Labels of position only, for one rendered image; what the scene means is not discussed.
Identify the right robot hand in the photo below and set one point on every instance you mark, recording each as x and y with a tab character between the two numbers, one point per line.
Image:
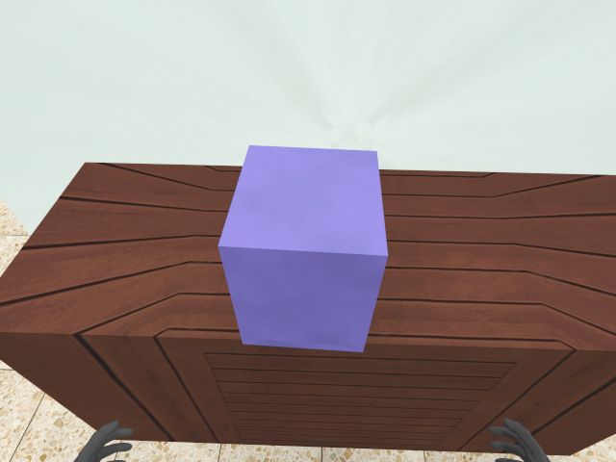
528	449

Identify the pedestal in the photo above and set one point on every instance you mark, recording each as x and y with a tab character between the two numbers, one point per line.
498	300

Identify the carton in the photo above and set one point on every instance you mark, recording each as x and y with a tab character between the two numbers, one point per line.
304	247

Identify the left robot hand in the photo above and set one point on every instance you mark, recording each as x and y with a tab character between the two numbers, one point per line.
94	450

